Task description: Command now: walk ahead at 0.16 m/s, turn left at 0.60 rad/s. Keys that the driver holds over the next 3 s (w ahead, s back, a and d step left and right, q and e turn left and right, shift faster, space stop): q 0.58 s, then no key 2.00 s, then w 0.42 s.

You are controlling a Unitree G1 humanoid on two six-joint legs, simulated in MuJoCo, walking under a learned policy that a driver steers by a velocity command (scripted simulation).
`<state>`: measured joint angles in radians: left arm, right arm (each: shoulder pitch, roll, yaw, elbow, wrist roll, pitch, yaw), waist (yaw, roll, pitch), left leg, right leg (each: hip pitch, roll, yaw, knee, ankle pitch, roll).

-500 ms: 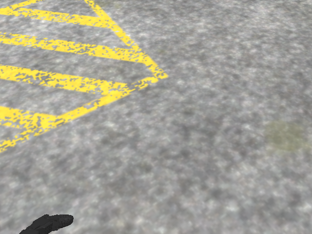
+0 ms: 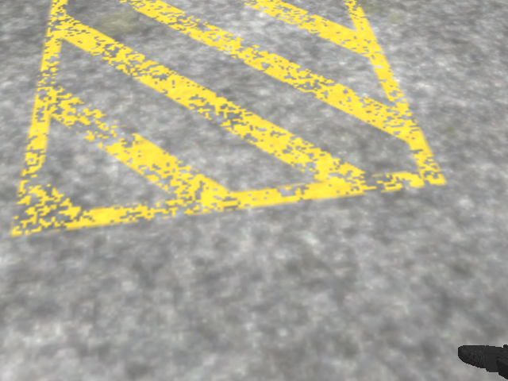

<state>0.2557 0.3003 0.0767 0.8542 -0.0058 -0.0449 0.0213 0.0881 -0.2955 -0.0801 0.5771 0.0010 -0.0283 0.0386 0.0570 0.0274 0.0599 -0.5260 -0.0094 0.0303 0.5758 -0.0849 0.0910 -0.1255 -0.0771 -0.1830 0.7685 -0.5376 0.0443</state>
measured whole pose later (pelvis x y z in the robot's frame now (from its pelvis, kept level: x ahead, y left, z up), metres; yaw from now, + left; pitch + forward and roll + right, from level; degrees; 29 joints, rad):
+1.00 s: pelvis +0.08 -0.01 +0.02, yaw +27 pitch +1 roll +0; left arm 0.20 0.30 0.06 0.77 0.01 0.03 0.02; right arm 0.14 -0.21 -0.03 0.65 -0.02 0.01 0.00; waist 0.02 -0.04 0.02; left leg -0.25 -0.03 -0.02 0.48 -0.24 0.03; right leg -0.38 -0.07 0.01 0.82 -0.46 0.09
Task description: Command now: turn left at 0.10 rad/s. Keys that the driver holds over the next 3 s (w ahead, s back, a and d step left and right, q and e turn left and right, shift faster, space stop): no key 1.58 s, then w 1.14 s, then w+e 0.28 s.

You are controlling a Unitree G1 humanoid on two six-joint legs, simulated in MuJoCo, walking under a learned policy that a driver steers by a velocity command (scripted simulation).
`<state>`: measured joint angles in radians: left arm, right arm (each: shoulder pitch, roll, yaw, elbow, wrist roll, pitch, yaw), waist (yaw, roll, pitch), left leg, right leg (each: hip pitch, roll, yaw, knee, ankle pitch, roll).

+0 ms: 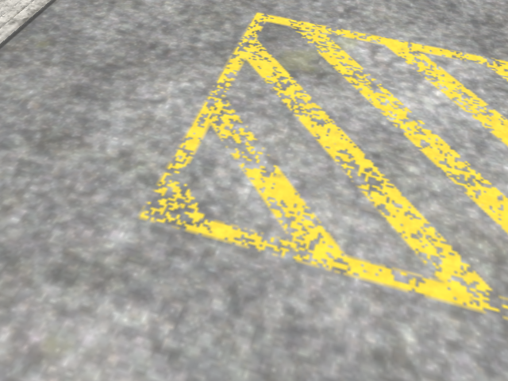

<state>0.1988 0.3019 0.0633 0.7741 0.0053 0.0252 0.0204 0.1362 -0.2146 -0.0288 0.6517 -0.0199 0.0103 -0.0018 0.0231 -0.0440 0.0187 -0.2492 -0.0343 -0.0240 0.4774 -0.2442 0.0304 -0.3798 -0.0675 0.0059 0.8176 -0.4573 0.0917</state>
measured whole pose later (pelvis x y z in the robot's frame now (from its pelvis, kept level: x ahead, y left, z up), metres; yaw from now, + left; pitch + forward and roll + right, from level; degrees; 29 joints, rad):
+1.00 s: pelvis +0.00 -0.02 +0.00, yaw +0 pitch -2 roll +0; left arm 0.25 0.22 0.02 0.99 0.00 -0.01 0.03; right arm 0.18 -0.21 -0.04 1.08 0.00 0.02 -0.04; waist 0.00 0.00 0.04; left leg -0.20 0.00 -0.04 0.49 -0.26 -0.02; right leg -0.18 -0.01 -0.02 0.49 -0.28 0.00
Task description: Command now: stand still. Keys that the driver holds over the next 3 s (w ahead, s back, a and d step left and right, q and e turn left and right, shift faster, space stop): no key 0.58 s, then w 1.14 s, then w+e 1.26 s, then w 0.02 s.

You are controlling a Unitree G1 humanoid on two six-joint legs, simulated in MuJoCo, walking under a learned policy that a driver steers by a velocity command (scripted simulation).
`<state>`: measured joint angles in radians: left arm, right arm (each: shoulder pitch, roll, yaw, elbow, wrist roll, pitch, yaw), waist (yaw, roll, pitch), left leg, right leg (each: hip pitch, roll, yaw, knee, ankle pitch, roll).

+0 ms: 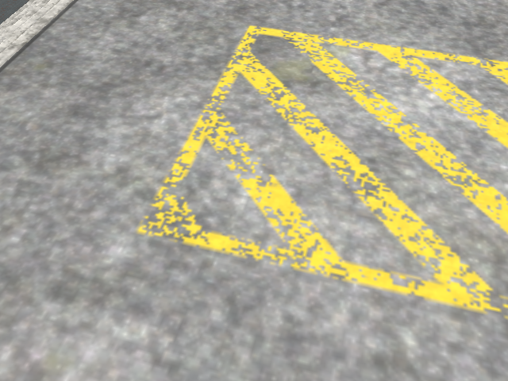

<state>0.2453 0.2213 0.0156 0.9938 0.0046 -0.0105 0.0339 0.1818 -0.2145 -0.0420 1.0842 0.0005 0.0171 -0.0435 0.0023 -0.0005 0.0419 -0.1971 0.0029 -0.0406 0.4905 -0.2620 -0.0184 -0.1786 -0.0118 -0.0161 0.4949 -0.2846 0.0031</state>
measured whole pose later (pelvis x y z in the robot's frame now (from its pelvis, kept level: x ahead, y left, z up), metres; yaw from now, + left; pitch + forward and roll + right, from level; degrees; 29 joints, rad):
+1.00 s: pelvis +0.09 +0.03 +0.01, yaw +0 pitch +1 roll +0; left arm 0.23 0.26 0.05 0.98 -0.03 -0.09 -0.01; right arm 0.47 -0.18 -0.02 1.13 0.00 -0.10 0.01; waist -0.04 -0.03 -0.03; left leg -0.05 -0.03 0.04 0.33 -0.29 0.04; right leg -0.55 -0.06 -0.01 1.11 -0.24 -0.07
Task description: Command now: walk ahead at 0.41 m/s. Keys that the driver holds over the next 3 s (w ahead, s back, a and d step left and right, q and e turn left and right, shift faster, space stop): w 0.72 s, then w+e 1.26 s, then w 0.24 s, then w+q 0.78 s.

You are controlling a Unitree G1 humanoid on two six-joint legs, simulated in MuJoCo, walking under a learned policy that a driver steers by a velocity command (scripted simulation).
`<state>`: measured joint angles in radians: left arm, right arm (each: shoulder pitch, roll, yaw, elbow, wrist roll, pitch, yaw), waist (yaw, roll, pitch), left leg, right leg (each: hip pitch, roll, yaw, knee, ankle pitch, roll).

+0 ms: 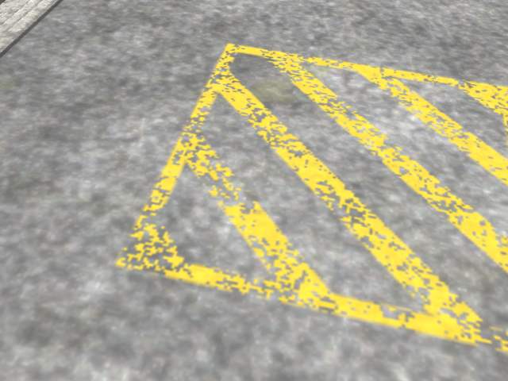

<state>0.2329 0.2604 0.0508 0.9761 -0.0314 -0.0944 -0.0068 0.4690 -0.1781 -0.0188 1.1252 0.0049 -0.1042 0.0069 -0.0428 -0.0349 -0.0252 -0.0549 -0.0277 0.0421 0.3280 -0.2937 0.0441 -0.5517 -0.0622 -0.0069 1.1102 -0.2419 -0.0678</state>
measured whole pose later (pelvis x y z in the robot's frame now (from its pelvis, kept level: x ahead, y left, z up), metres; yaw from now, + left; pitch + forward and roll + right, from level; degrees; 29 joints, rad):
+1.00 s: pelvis +0.57 +0.00 +0.00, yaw -6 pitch +1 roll +1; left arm 0.29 0.27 0.06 0.97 -0.04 -0.07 0.01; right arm 0.19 -0.23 -0.06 0.91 -0.01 -0.12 0.02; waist 0.00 -0.04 0.03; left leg -0.26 -0.01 0.13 0.40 -0.16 0.05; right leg -0.48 -0.07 0.05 1.17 -0.32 -0.05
